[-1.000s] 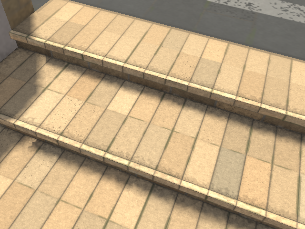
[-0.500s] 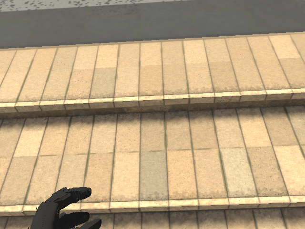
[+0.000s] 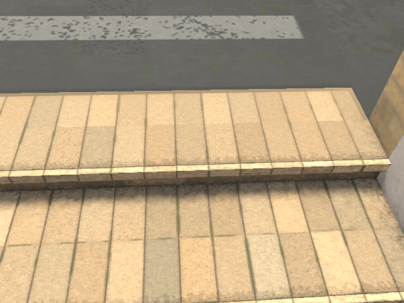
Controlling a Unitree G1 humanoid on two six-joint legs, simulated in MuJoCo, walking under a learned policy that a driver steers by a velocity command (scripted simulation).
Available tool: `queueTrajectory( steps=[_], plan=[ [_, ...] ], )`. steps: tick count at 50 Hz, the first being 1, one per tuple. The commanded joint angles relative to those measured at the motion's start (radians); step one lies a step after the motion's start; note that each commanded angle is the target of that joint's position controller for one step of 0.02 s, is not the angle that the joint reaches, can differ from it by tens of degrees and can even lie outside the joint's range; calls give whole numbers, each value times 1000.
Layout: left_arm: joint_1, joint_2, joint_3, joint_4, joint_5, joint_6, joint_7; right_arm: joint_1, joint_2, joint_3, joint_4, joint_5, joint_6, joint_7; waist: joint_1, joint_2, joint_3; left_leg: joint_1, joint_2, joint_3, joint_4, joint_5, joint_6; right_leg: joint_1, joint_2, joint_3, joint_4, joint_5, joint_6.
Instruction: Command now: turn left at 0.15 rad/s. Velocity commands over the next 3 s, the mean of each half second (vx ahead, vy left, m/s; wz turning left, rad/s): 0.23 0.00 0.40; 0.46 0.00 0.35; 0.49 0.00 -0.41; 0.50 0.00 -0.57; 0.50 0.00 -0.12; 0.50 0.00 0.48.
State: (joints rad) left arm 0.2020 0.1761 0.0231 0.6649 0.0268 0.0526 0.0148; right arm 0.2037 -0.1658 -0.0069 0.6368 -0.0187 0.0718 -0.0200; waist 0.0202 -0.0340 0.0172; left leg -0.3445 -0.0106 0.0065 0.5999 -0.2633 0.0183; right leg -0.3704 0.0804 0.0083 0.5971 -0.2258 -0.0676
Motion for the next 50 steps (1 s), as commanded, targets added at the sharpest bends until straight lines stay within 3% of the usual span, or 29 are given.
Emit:
queueTrajectory(
  steps=[1,2,4,8,9,11,13,14,15,16,17,18,20,24,31,33,34,36,37,38,39,40,41,42,43,45,46,47,50],
  plan=[
    [-44,85,24,-59,-28,-15,1,-21,-179,-54,-86,-5,-37,-1,-17,256,-14,82,216,-369,-339,-176,130,-98,-25,30,-23,-129,31],
    [-48,101,29,-62,-17,-22,3,-23,-165,-51,-86,-3,-38,0,-14,274,16,33,249,-439,-376,-156,170,-70,-25,14,18,-107,48],
    [-63,105,34,-56,-11,-29,3,4,-171,-60,-73,-11,-39,-5,-31,225,-1,77,231,-432,-346,-56,192,-97,-20,25,100,-145,53],
    [-83,95,31,-79,11,-42,-15,119,-217,-96,-18,-23,-40,-8,-56,160,-73,176,197,-484,-366,-287,225,-171,-25,43,188,-252,64],
    [-96,96,31,-89,-5,-44,-13,109,-222,-104,-12,-22,-36,-6,-54,174,-51,171,159,-465,-364,-320,216,-179,-7,15,136,-275,74],
    [-71,96,31,-80,-17,-51,-2,83,-215,-114,-2,-11,-37,9,-38,189,-44,127,109,-429,-343,-277,188,-75,-2,13,-19,-277,73],
    [62,77,28,-33,-19,-56,9,-10,-217,-123,-13,3,-37,18,44,154,-77,-70,41,-367,-258,-257,121,265,-12,12,-297,-58,36],
    [250,163,52,8,-4,-65,21,-50,-195,-121,-29,18,-50,23,132,53,-148,-381,-51,-225,-148,-295,25,653,-87,43,-314,-149,-10],
    [252,290,86,2,14,-69,29,-60,-113,-93,-71,33,-58,32,133,-257,-158,-568,-137,-56,137,-294,-3,704,-393,427,-413,-523,-94],
    [161,254,87,-22,30,-71,34,-73,-168,-96,-62,1,-64,28,95,-209,-74,-566,-31,-83,298,-232,-1,542,-486,531,-443,-500,-148],
    [85,170,59,-36,28,-84,39,-66,-194,-107,-29,-2,-67,33,45,-69,-34,-500,-19,-103,382,-147,-13,455,-425,440,-451,-367,-126],
    [46,151,51,-35,22,-96,42,-7,-199,-113,5,-6,-64,45,-4,-34,-44,-446,-19,-78,456,-84,-24,412,-365,333,-456,-239,-94],
    [33,158,48,-22,14,-122,46,29,-198,-116,19,-22,-49,78,-34,-59,-54,-418,-11,-37,588,-16,-28,366,-299,171,-464,-144,-73],
    [122,166,53,12,14,-141,25,-67,-183,-100,-20,-17,-33,107,6,-73,40,-511,9,-34,566,55,-31,347,-323,111,-498,-205,-89],
    [200,195,68,66,21,-170,13,-230,-170,-82,-77,-25,-53,129,52,-54,131,-521,74,1,305,110,7,408,-384,-36,-518,-15,-92],
    [225,200,70,92,23,-166,7,-257,-141,-66,-91,-29,-47,122,65,-78,121,-446,67,93,272,20,47,416,-377,-105,-467,151,-90],
    [218,190,65,99,19,-162,6,-246,-135,-62,-90,-30,-47,117,53,-74,117,-362,42,138,234,-29,70,388,-363,-154,-410,345,-76],
    [220,225,66,114,1,-154,5,-143,-142,-72,-69,-26,-50,97,-1,-89,15,-119,-54,203,169,-74,116,372,-344,-214,-181,970,-50],
    [209,257,72,119,-11,-144,3,-3,-160,-84,-33,-24,-62,84,-69,-85,-81,70,-109,205,109,-46,134,343,-335,-218,14,1131,-44],
    [163,269,70,105,-32,-141,-5,186,-177,-100,29,-29,-78,74,-174,-53,-164,337,-119,172,-84,140,142,221,-286,-239,229,996,-18],
    [125,169,47,78,-29,-148,-13,274,-244,-118,75,-39,-90,58,-190,44,-194,618,38,-42,-101,161,149,-113,-200,-190,521,225,4],
    [178,40,9,16,-49,-151,-20,242,-399,-137,36,-49,-95,40,-97,258,-293,715,396,-628,-188,413,273,-360,-91,-106,929,-262,44],
    [91,137,29,4,-31,-151,-15,274,-378,-152,35,-15,-85,28,-182,115,-383,665,398,-677,-287,310,334,-381,-100,33,1069,-101,44],
    [64,120,23,0,-33,-154,-14,211,-325,-132,59,-14,-88,17,-118,92,-235,547,375,-534,-291,157,321,-450,-142,15,1103,-34,40],
    [70,118,20,18,-19,-158,-16,184,-251,-109,69,-17,-103,21,-92,50,-125,406,328,-441,-297,142,280,-472,-156,-8,1132,-41,32],
    [110,86,16,40,2,-129,-32,156,-155,-67,101,-14,-133,28,-20,22,-54,223,263,-294,-306,152,215,-491,-164,5,1208,-60,11],
    [100,48,9,35,-1,-111,-37,169,-140,-59,132,-14,-146,32,-2,53,-35,174,259,-243,-322,140,197,-538,-148,8,1284,-76,1],
    [33,-7,-4,7,-11,-93,-25,231,-133,-55,178,-13,-165,39,-22,103,-14,171,284,-233,-341,146,205,-652,-111,-3,1473,-143,-16],
    [-156,-89,-45,-103,-19,-81,5,265,-92,-30,261,-23,-182,53,6,92,91,72,277,-117,-391,3,125,-907,-57,85,1575,-178,-74]
  ],
)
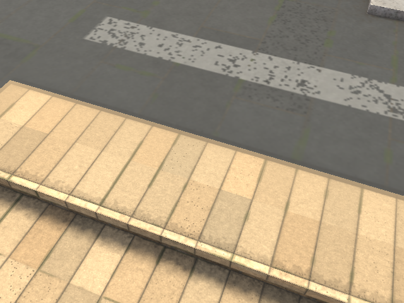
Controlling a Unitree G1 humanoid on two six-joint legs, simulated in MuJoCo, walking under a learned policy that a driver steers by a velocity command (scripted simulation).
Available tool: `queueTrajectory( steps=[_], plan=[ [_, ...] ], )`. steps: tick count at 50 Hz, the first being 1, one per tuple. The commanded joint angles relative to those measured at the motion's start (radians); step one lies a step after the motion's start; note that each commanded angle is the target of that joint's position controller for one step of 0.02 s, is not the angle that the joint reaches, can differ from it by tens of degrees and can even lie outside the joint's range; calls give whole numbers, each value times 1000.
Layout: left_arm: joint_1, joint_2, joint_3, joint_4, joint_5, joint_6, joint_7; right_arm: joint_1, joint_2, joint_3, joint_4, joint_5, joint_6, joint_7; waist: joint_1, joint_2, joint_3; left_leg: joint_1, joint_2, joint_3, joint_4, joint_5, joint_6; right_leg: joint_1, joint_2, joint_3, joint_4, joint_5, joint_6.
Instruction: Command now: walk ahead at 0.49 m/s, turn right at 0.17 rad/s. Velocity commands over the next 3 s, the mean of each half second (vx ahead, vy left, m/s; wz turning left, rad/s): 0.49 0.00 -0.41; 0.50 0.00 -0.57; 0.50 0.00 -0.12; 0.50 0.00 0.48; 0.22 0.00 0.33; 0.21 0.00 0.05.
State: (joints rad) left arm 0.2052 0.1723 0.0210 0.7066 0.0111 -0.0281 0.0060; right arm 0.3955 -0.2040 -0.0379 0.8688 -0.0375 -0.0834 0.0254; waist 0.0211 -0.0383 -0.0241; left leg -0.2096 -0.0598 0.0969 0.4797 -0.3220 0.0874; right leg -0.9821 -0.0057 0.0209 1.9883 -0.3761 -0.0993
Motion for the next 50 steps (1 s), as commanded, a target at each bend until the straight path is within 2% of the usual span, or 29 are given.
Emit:
queueTrajectory(
  steps=[1,4,5,7,9,10,11,12,13,14,16,17,20,23,26,29,31,32,34,35,36,37,38,40,41,44,46,48,50],
  plan=[
    [-201,-79,-52,-177,-2,1,13,52,-52,9,40,-5,-26,8,30,69,157,-121,284,-138,-309,5,14,-280,29,46,36,-11,-41],
    [-192,10,-40,-184,13,9,-7,38,-49,32,45,28,-29,-33,39,52,124,-174,209,11,-449,450,39,6,24,-132,-376,63,-2],
    [-171,-2,-47,-186,12,15,-9,18,-89,25,52,37,-35,-45,63,115,81,-132,213,51,-470,656,51,108,-1,-177,-478,66,-11],
    [-137,1,-53,-157,5,23,-5,42,-156,11,39,65,-44,-61,61,70,-40,22,227,98,-357,1317,45,359,51,-277,-724,48,-39],
    [28,31,-36,-96,6,30,-6,40,-237,-18,22,55,-33,-83,127,194,-188,293,317,87,-68,1788,30,442,116,-266,-857,-11,-71],
    [130,73,-21,-71,7,21,-9,-4,-265,-36,-9,37,-24,-73,164,250,-254,358,331,92,144,1804,30,525,138,-210,-979,-67,-99],
    [172,134,8,-61,13,4,-17,-25,-261,-44,-52,37,-23,-64,194,217,-285,260,303,86,424,1599,25,691,155,-57,-1167,-58,-136],
    [128,242,47,-54,16,-7,-18,-4,-124,-18,-113,26,-37,-34,108,-76,-283,-126,129,66,833,473,-31,906,-55,413,-1391,20,-234],
    [79,305,83,-43,-7,5,-4,6,-118,-20,-166,-8,-40,-4,65,-220,-337,-433,-40,-121,1229,90,-59,1006,-209,975,-1645,196,-350],
    [38,251,77,-46,-8,-1,-1,-9,-78,-10,-198,-21,-43,4,16,-25,-253,-558,18,-213,1370,123,-43,966,-224,906,-1653,71,-337],
    [86,144,50,42,11,-24,1,-112,-16,14,-249,-15,-40,-12,-27,152,9,-664,68,-177,1347,74,-32,727,-161,621,-1604,159,-241],
    [93,117,47,73,15,-33,2,-141,24,36,-283,-26,-18,-23,-57,134,43,-693,80,-173,1365,43,-34,660,-100,488,-1581,255,-207],
    [139,119,42,109,4,-55,-9,-164,8,49,-316,-26,39,-25,-77,91,63,-768,105,-126,1250,-30,-44,633,-21,307,-1599,311,-163],
    [204,177,49,99,0,-81,-3,-286,-31,45,-365,-28,43,-19,-33,59,49,-809,134,-61,1061,70,-74,680,-28,315,-1686,512,-132],
    [357,199,54,138,6,-80,26,-434,9,60,-425,-32,48,-29,43,-30,9,-1085,122,-30,1220,-46,-81,954,-70,399,-1652,592,-172],
    [433,196,56,154,12,-63,42,-627,47,90,-532,-24,37,-27,79,-18,47,-1199,116,-29,1146,-174,-64,1048,-97,430,-1709,572,-172],
    [323,191,59,111,-4,-46,45,-619,42,102,-549,-17,46,-6,48,-1,41,-749,106,-2,774,-43,-42,833,-92,356,-1899,681,-151],
    [245,190,53,85,-10,-47,36,-545,35,92,-513,-5,50,-2,4,2,12,-518,57,53,661,-25,-24,756,-71,275,-1870,970,-122],
    [250,271,76,80,-12,-60,20,-234,-59,37,-425,13,58,-21,-139,-117,-209,-113,-35,53,620,-44,13,806,-85,264,-1568,1659,-85],
    [178,321,96,66,-29,-81,9,-22,-116,4,-375,20,46,-32,-265,-109,-309,61,11,-62,443,31,43,827,-86,262,-1300,1630,-39],
    [178,249,90,33,-48,-110,-12,77,-200,-28,-352,-11,25,-45,-274,57,-417,255,209,-357,244,-140,101,698,12,219,-959,1155,8],
    [218,155,74,-24,-27,-106,-39,23,-277,-50,-325,-7,32,-44,-170,390,-475,320,447,-867,14,-24,196,476,194,142,-598,79,55],
    [233,169,78,-19,26,-98,-44,-91,-202,-44,-338,15,46,-45,-109,282,-408,225,437,-995,-60,-110,211,397,139,173,-422,109,36],
    [177,112,65,-38,45,-71,-34,-167,-45,-11,-281,14,34,-49,-44,36,-100,-27,399,-721,-65,-249,176,266,51,69,-307,168,12],
    [137,82,56,-59,50,-56,-31,-153,-15,-7,-244,2,11,-49,-23,-23,-40,-105,380,-603,-83,-203,143,253,23,85,-320,179,-3],
    [111,21,27,-104,26,-8,-12,-111,9,-8,-117,-3,-32,-25,56,61,39,-194,349,-369,-153,37,81,175,2,124,-278,159,-27],
    [94,58,30,-105,18,10,-13,-117,-14,-12,-89,8,-45,-19,70,62,64,-197,311,-196,-221,118,42,188,-17,135,-496,186,-5],
    [3,93,42,-119,31,18,-25,-104,-44,-13,-74,11,-51,-26,34,94,67,-146,281,-58,-268,302,35,211,-4,63,-658,286,14],
    [-53,91,42,-118,31,14,-36,-66,-81,-23,-53,17,-61,-31,16,117,56,-49,257,33,-261,491,30,210,-10,9,-804,356,23]
  ],
)
Over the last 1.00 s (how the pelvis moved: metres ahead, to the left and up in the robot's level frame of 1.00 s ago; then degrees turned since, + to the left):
0.32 0.16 0.01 25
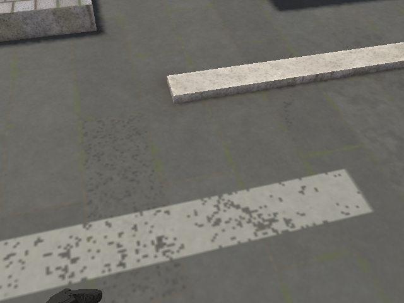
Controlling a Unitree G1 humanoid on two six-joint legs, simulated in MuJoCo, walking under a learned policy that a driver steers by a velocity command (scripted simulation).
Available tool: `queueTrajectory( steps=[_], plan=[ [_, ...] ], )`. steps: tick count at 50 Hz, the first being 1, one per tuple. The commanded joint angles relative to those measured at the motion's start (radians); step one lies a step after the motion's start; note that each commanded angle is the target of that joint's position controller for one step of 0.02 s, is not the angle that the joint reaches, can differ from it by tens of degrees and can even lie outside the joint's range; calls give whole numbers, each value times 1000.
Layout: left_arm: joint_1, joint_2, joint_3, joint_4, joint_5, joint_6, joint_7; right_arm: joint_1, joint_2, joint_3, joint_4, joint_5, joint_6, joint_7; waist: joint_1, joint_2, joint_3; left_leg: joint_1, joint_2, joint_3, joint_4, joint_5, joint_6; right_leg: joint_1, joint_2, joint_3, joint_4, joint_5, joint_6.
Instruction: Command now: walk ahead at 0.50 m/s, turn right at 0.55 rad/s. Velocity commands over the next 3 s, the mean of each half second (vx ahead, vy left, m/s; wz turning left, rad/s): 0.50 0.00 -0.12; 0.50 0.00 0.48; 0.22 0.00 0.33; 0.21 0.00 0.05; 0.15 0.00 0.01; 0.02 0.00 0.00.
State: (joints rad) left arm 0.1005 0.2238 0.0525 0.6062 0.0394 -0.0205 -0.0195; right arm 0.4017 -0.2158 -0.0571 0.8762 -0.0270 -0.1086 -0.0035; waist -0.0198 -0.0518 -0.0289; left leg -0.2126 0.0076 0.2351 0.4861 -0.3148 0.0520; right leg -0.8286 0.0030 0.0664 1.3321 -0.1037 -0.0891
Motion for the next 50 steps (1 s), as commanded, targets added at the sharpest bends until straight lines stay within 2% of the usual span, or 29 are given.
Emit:
queueTrajectory(
  steps=[1,4,7,9,10,11,12,13,14,15,16,17,19,21,24,27,32,35,36,37,38,39,40,41,42,43,44,46,50],
  plan=[
    [18,32,6,-13,-2,2,-18,-54,-79,-6,-58,6,-36,-2,36,112,46,-2,175,-79,-276,491,61,83,-18,-60,-249,115,12],
    [-109,-10,-14,-29,-18,-8,-41,29,-104,-10,-46,8,-24,-12,-33,131,57,122,190,-52,-327,481,65,178,-12,-140,-561,89,6],
    [-146,4,-8,-37,-6,-7,-48,88,-126,-16,-22,9,3,-18,-45,153,94,256,238,-41,-295,659,70,226,12,-183,-703,14,-22],
    [-96,27,4,-22,6,-14,-39,104,-156,-21,-7,16,19,-24,-12,186,58,325,259,-24,-174,988,66,323,67,-211,-745,-80,-60],
    [-21,43,13,2,9,-21,-34,101,-176,-25,-4,15,28,-27,27,193,19,341,260,-16,-61,1088,65,403,97,-213,-777,-119,-82],
    [109,54,22,47,16,-33,-28,100,-184,-25,-2,19,38,-31,87,171,-37,297,249,2,98,1048,57,564,114,-200,-867,-84,-104],
    [244,88,37,93,32,-42,-16,85,-167,-20,-18,27,42,-31,150,147,-119,124,230,1,292,836,49,816,53,-120,-868,-76,-129],
    [343,185,59,101,52,-49,2,106,-64,5,-76,42,39,-20,150,-31,-253,-208,138,-24,621,218,27,1140,-260,266,-846,-107,-206],
    [369,229,72,98,15,-44,16,109,-93,-3,-106,57,39,-10,143,-122,-340,-426,-32,-155,917,-241,1,1212,-446,666,-979,17,-329],
    [325,188,66,99,-7,-41,25,-16,-123,-17,-130,41,39,-10,139,29,-213,-518,20,-281,928,-130,10,1113,-383,469,-989,84,-276],
    [265,138,49,110,-16,-51,26,-54,-99,-8,-139,41,30,-5,102,36,-98,-499,45,-293,870,-57,13,957,-346,331,-1019,152,-234],
    [226,94,35,120,-14,-61,22,-40,-96,-10,-124,35,32,-2,52,74,-34,-446,74,-296,788,-16,9,842,-296,230,-1059,186,-173],
    [199,40,14,131,-21,-80,27,22,-79,-10,-90,4,63,10,1,25,5,-351,88,-296,711,16,-10,709,-237,101,-1117,204,-108],
    [227,56,15,151,-24,-100,26,24,-63,-12,-87,-2,83,25,-14,2,28,-375,78,-287,690,47,-19,690,-222,42,-1157,232,-103],
    [267,76,17,177,-23,-108,23,-97,-52,-11,-125,0,88,36,5,-13,91,-479,90,-278,602,170,-28,695,-203,-61,-1199,271,-87],
    [267,78,13,186,-19,-107,20,-203,-41,-1,-161,2,85,47,23,-19,112,-467,86,-232,408,297,-25,699,-174,-158,-1201,311,-64],
    [327,119,19,228,-21,-99,40,-337,-48,7,-224,-5,81,64,56,-6,134,-423,57,-136,180,321,35,848,-225,-232,-1169,449,-37],
    [310,168,27,238,-14,-82,56,-265,-77,-7,-219,-8,84,52,12,-45,62,-308,-33,-79,151,177,97,951,-245,-280,-965,869,-13],
    [298,185,32,237,-10,-71,60,-183,-97,-18,-201,-11,83,47,-26,-49,15,-226,-72,-71,137,121,119,957,-246,-290,-824,941,-12],
    [285,202,36,232,-11,-61,60,-58,-124,-33,-167,-19,76,40,-85,-26,-52,-62,-101,-90,72,116,146,896,-233,-299,-621,859,-3],
    [280,189,30,211,-10,-59,57,83,-192,-59,-131,-31,72,27,-146,45,-142,174,-17,-236,39,60,190,711,-195,-303,-335,577,18],
    [351,61,2,147,-26,-60,35,49,-319,-92,-141,-25,74,16,-51,323,-221,475,283,-765,-18,105,363,263,14,-267,72,-346,76],
    [253,117,10,119,-15,-72,28,58,-299,-91,-161,18,85,17,-103,201,-299,517,316,-1011,-167,111,397,129,49,-36,188,-393,79],
    [172,119,6,90,-24,-84,22,7,-267,-82,-155,18,88,8,-81,122,-153,411,306,-856,-186,145,360,58,-16,-5,160,-284,71],
    [161,114,0,89,-23,-95,22,-27,-213,-66,-147,20,87,4,-42,41,-64,271,273,-752,-198,253,315,94,-55,-20,64,-214,73],
    [162,110,-1,93,-13,-89,23,-60,-181,-56,-146,21,81,4,-3,8,-16,163,219,-667,-206,334,277,145,-80,-18,-8,-205,80],
    [185,108,-2,90,1,-69,22,-85,-153,-46,-150,28,76,3,31,23,-7,85,179,-605,-223,384,258,205,-92,-16,-52,-206,94],
    [206,96,-5,91,14,-30,16,-81,-156,-42,-151,30,58,9,51,41,-7,18,137,-545,-241,447,251,245,-100,-28,-122,-220,115],
    [83,89,-12,52,14,-10,12,-17,-191,-49,-137,25,50,8,19,72,39,-2,93,-523,-283,397,219,163,-109,-49,-305,-86,145]
  ],
)
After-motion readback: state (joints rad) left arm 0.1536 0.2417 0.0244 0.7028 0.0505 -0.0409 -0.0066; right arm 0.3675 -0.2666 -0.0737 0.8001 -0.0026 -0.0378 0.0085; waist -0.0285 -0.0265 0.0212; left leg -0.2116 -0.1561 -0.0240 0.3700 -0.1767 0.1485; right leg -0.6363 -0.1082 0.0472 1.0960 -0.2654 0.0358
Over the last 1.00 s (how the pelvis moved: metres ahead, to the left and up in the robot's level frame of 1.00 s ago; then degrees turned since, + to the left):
0.67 -0.10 0.22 -33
